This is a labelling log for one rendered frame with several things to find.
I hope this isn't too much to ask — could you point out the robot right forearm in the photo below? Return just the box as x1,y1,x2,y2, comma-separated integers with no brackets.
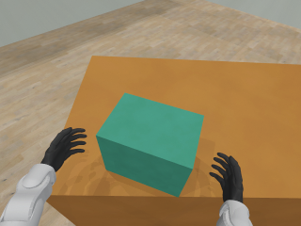
216,200,253,226

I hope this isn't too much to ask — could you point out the left robot hand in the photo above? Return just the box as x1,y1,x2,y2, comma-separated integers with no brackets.
40,127,87,172

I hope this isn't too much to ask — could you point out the robot left forearm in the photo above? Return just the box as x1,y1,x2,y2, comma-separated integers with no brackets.
0,163,56,226

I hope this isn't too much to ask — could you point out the right robot hand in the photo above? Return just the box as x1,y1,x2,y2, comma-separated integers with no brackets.
209,153,244,203

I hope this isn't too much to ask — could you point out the carton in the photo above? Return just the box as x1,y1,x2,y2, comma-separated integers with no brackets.
96,92,204,198

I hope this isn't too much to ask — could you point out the pedestal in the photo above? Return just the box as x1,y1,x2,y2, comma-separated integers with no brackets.
47,56,301,226

